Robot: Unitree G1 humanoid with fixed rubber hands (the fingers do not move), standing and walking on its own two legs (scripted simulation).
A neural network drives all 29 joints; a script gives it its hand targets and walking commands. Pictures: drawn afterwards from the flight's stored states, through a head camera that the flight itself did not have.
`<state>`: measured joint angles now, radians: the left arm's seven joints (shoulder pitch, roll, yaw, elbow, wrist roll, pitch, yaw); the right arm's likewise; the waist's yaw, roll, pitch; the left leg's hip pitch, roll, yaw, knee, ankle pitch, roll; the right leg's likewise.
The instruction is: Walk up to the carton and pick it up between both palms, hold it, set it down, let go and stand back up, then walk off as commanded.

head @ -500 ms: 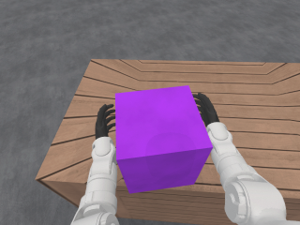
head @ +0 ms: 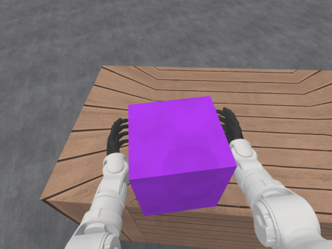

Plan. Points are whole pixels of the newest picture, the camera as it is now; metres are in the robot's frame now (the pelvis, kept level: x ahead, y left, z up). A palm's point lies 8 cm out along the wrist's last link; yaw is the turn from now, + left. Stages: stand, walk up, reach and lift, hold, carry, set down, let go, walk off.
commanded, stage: set down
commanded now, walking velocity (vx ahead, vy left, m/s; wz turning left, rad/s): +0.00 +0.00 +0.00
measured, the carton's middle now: (175, 159) +0.35 +0.02 -0.01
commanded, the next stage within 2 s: none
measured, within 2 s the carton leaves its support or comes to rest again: neither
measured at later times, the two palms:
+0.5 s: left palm (113, 149) +0.36 +0.18 +0.02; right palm (244, 126) +0.43 -0.17 +0.04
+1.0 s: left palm (90, 131) +0.34 +0.20 +0.13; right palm (268, 103) +0.41 -0.19 +0.14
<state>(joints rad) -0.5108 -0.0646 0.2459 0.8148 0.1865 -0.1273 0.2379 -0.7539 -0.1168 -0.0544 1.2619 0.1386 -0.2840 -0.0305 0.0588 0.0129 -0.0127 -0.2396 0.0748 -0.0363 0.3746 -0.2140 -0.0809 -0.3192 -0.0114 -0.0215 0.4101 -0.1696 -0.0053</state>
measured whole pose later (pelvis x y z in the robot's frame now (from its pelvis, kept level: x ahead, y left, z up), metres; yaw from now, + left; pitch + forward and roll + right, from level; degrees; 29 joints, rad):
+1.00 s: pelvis -0.03 -0.01 +0.00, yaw -1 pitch +7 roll +0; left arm -0.59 0.11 0.15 0.40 -0.02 0.44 0.21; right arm -0.88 -0.43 0.14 0.97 0.41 0.14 0.10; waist 0.10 0.01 -0.10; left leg -0.36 0.09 -0.03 0.41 -0.18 -0.09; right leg -0.42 0.01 -0.02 0.41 -0.11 -0.02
